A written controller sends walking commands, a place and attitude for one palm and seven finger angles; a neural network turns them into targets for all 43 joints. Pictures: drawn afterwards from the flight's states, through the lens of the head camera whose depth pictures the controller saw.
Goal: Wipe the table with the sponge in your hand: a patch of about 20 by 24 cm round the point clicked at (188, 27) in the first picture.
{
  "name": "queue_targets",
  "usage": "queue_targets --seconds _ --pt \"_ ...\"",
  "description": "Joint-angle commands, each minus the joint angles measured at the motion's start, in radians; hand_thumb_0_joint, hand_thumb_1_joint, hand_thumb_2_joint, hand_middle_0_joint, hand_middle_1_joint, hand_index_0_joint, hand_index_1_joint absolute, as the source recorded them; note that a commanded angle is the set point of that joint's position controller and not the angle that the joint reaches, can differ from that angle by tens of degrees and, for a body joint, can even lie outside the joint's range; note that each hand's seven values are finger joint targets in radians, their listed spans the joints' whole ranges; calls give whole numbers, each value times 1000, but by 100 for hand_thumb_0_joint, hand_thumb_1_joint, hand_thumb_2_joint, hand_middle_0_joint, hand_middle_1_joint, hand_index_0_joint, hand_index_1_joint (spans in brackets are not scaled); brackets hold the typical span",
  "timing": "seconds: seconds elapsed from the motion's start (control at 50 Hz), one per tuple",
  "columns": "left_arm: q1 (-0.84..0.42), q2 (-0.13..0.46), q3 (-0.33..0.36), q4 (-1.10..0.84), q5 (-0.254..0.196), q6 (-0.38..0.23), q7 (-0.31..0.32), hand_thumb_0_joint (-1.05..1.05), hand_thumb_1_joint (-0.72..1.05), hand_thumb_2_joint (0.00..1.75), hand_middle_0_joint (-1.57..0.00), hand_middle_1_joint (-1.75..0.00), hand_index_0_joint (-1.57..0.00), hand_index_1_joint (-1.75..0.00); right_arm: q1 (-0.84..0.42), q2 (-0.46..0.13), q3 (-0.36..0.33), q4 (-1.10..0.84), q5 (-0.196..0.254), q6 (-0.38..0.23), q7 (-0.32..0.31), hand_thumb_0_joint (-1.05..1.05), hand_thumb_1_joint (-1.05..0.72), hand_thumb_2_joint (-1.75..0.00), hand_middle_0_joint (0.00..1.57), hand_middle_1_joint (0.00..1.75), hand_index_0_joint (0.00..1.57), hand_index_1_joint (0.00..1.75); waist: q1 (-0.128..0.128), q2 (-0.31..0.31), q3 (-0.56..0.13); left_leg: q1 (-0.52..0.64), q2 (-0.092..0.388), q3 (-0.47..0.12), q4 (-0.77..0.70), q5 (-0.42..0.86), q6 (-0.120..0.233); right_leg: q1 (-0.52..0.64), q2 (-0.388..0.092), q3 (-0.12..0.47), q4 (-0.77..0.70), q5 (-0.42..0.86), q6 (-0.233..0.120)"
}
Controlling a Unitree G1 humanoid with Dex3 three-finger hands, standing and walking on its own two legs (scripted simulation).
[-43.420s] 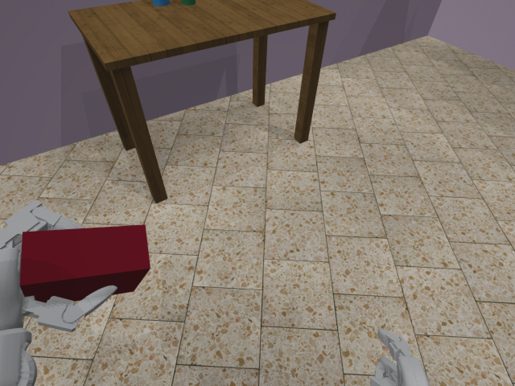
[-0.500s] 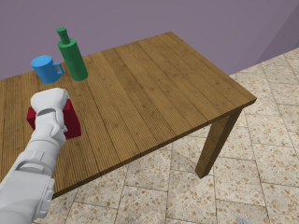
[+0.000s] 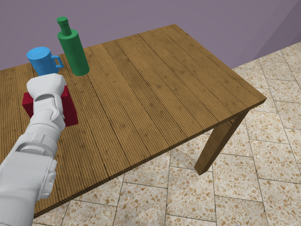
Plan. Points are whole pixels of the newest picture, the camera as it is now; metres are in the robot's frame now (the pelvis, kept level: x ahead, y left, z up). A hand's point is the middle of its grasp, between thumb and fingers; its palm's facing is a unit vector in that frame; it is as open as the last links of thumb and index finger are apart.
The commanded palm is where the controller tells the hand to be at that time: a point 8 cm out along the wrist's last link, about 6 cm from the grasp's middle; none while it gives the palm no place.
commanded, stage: slide back across to the first lane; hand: left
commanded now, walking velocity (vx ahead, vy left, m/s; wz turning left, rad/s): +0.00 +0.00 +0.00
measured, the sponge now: (55, 113) +0.43 +0.29 +0.03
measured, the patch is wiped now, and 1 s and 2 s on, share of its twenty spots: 0.85 0.85 0.90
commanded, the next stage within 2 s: wipe back along the first lane in 0.60 s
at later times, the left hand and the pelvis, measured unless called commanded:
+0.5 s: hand (37, 105) +0.43 +0.32 +0.08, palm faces -0.07 -0.04 -1.00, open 9.5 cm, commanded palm +0.41 +0.32 +0.13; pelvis +0.02 +0.02 +0.00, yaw +1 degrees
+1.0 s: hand (26, 117) +0.39 +0.34 +0.07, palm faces -0.05 -0.05 -1.00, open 9.6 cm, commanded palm +0.36 +0.32 +0.12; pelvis +0.03 +0.02 +0.01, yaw +1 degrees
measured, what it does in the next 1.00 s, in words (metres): stands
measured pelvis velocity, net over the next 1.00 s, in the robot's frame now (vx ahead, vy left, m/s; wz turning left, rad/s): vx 0.03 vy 0.02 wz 0.02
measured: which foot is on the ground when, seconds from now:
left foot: down 0.00-1.00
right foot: down 0.00-1.00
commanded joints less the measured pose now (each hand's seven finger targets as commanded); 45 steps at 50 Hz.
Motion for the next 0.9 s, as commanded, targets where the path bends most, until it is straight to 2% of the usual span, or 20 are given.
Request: queue_targets --seconds 0.0,0.06,0.12,0.14,0.16,0.26,0.28,0.34,0.36,0.42,0.46,0.5,0.56,0.66,0.68,0.72,0.76,0.84,0.86,0.88 --pt "-285 256 54 -160 19 -4 40 0 10 130 -120 -160 -120 -160 5 -149 -53 -104 -10 -27 -2 0 -90 -90 20 30 20 30 32 -20 -360 129 19 -12 -43 277 1 258 -41 12 -18 267 -13" --pt "-283 298 96 -217 14 -10 49 0 10 130 -120 -160 -120 -160 -15 -151 -54 -112 -8 -24 0 0 -90 -90 20 30 20 30 45 -34 -336 130 19 -21 -59 303 2 277 -40 9 -26 282 -17" --pt "-274 290 77 -227 29 11 56 0 10 130 -120 -160 -120 -160 -21 -150 -52 -109 -5 -23 6 0 -90 -90 20 30 20 30 43 -9 -277 146 21 -24 -73 297 -1 249 -36 -4 -32 237 -21" --pt "-241 301 93 -227 26 20 57 0 10 130 -120 -160 -120 -160 -27 -151 -52 -112 -4 -23 7 0 -90 -90 20 30 20 30 59 -14 -281 150 20 -27 -80 298 -3 260 -34 -4 -37 227 -23" --pt "-258 318 105 -240 24 23 54 0 10 130 -120 -160 -120 -160 -43 -153 -49 -114 -2 -22 7 0 -90 -90 20 30 20 30 59 -11 -275 155 23 -32 -83 320 -6 261 -35 -6 -35 237 -27" --pt "-254 246 41 -285 15 42 19 0 10 130 -120 -160 -120 -160 -64 -148 -49 -126 4 -23 9 0 -90 -90 20 30 20 30 56 26 -267 216 32 -52 -93 350 -18 228 -31 -18 -42 199 -32" --pt "-264 228 19 -291 15 40 13 0 10 130 -120 -160 -120 -160 -56 -150 -51 -123 1 -23 8 0 -90 -90 20 30 20 30 42 16 -261 234 34 -51 -85 351 -16 217 -30 -19 -42 198 -29" --pt "-210 275 58 -300 15 35 -3 0 10 130 -120 -160 -120 -160 -57 -153 -50 -129 2 -17 3 0 -90 -90 20 30 20 30 59 -1 -285 240 30 -53 -86 360 -20 247 -30 -16 -46 209 -32" --pt "-248 267 51 -335 5 23 -11 0 10 130 -120 -160 -120 -160 -70 -151 -47 -136 2 -18 0 0 -90 -90 20 30 20 30 57 19 -290 245 32 -56 -92 377 -24 246 -33 -16 -46 216 -34" --pt "-227 272 47 -330 18 16 -22 0 10 130 -120 -160 -120 -160 -62 -155 -47 -130 0 -12 -2 0 -90 -90 20 30 20 30 51 -5 -267 251 31 -52 -85 378 -20 242 -34 -17 -49 225 -31" --pt "-234 306 76 -348 23 6 -27 0 10 130 -120 -160 -120 -160 -75 -154 -44 -135 -1 -10 -5 0 -90 -90 20 30 20 30 65 25 -270 252 29 -56 -90 406 -27 246 -34 -17 -48 232 -38" --pt "-222 301 66 -346 30 0 -31 0 10 130 -120 -160 -120 -160 -66 -156 -46 -132 -3 -5 -4 0 -90 -90 20 30 20 30 59 21 -272 264 29 -52 -79 426 -28 246 -35 -17 -43 253 -37" --pt "-165 321 100 -390 24 -14 -40 0 10 130 -120 -160 -120 -160 -76 -156 -47 -144 -5 0 0 0 -90 -90 20 30 20 30 84 38 -320 281 31 -56 -76 516 -36 286 -36 -14 -41 307 -42" --pt "-109 378 146 -432 10 -26 -57 0 10 130 -120 -160 -120 -160 -91 -165 -46 -154 -3 13 -1 0 -90 -90 20 30 20 30 90 3 -312 249 21 -41 -77 516 -21 353 -43 0 -49 382 -38" --pt "-105 374 136 -429 17 -27 -59 0 10 130 -120 -160 -120 -160 -83 -168 -47 -148 -4 14 -2 0 -90 -90 20 30 20 30 82 -1 -308 255 21 -39 -72 513 -18 348 -44 -3 -45 385 -35" --pt "-11 295 91 -449 5 -24 -69 0 10 130 -120 -160 -120 -160 -88 -160 -52 -160 0 13 4 0 -90 -90 20 30 20 30 87 16 -285 278 24 -43 -68 548 -20 325 -41 -10 -52 380 -35" --pt "-14 228 44 -512 -13 -32 -86 0 10 130 -120 -160 -120 -160 -107 -156 -55 -171 2 8 4 0 -90 -90 20 30 20 30 77 39 -280 310 32 -51 -66 585 -22 298 -41 -8 -58 376 -35" --pt "102 249 81 -548 -40 -24 -91 0 10 130 -120 -160 -120 -160 -106 -165 -59 -169 1 16 5 0 -90 -90 20 30 20 30 86 -27 -286 298 24 -43 -60 558 -16 345 -41 -2 -60 424 -32" --pt "117 239 85 -581 -54 -24 -95 0 10 130 -120 -160 -120 -160 -126 -163 -54 -180 2 16 4 0 -90 -90 20 30 20 30 95 -8 -283 292 25 -47 -70 570 -17 352 -42 0 -60 426 -35" --pt "125 210 58 -580 -58 -17 -95 0 10 130 -120 -160 -120 -160 -121 -162 -55 -176 2 17 3 0 -90 -90 20 30 20 30 84 -36 -276 297 25 -42 -65 551 -12 351 -43 -6 -58 427 -30"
